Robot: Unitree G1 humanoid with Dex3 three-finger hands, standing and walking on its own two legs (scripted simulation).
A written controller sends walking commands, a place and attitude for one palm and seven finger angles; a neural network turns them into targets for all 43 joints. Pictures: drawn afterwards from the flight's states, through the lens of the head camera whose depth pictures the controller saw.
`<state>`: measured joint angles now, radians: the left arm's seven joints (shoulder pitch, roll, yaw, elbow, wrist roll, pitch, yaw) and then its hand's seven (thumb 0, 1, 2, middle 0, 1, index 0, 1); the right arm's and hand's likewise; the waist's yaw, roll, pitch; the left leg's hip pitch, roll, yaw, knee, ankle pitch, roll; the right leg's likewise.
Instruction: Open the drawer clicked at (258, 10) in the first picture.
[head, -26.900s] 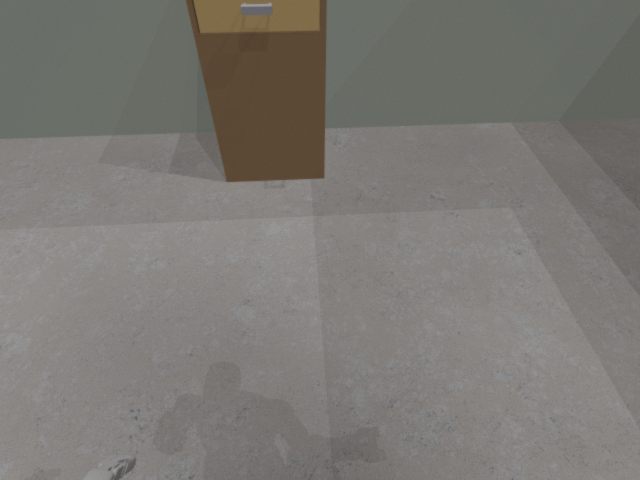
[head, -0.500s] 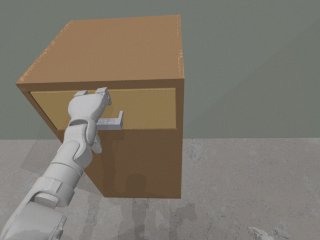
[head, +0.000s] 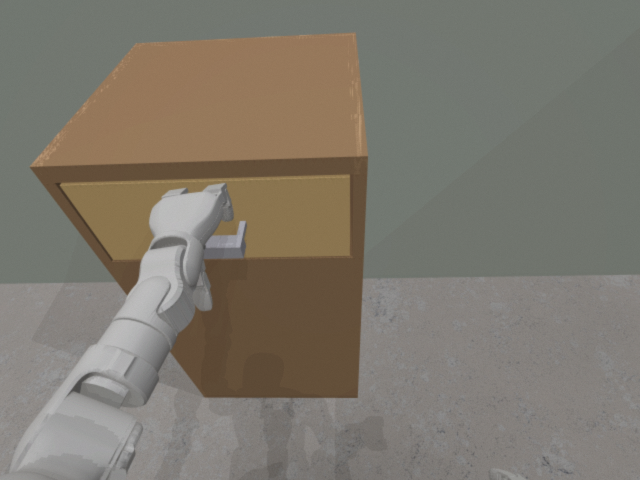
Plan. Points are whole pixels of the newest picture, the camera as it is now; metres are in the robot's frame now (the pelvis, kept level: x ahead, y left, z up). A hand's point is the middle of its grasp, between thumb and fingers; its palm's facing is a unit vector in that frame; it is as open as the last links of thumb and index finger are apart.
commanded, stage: re-aim the fingers above the handle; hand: left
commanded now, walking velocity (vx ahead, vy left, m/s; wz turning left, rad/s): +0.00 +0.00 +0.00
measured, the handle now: (213, 237) +0.47 +0.20 +0.03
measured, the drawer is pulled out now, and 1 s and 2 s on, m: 0.00 0.00 0.00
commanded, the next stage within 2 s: lower the fingers behind the handle in 0.76 s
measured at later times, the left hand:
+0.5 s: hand (211, 247) +0.41 +0.17 +0.08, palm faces -0.15 -0.08 -0.99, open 13.7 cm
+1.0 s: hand (227, 257) +0.40 +0.15 +0.06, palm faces -0.19 -0.12 -0.98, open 13.8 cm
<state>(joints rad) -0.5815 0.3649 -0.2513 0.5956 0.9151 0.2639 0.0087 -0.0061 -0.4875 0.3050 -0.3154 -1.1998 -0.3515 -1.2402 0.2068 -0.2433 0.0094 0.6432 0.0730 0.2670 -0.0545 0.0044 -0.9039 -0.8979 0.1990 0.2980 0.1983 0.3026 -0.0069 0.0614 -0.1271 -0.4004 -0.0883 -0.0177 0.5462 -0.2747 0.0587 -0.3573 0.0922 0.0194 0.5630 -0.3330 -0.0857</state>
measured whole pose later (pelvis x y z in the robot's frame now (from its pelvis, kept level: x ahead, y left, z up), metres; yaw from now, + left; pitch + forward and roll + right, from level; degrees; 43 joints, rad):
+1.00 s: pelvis +0.00 +0.00 +0.00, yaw +0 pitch +8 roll +1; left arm -0.59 0.34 -0.25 0.63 0.92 0.13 -0.04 -0.01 -0.49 0.30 -0.32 -1.20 -0.32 -1.22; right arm 0.19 -0.24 0.00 0.64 0.06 0.25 -0.07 0.00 -0.90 -0.90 0.20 0.30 0.20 0.30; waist -0.03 0.04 -0.12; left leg -0.43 -0.09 -0.02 0.58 -0.29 0.06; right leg -0.38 0.10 0.01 0.59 -0.34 -0.09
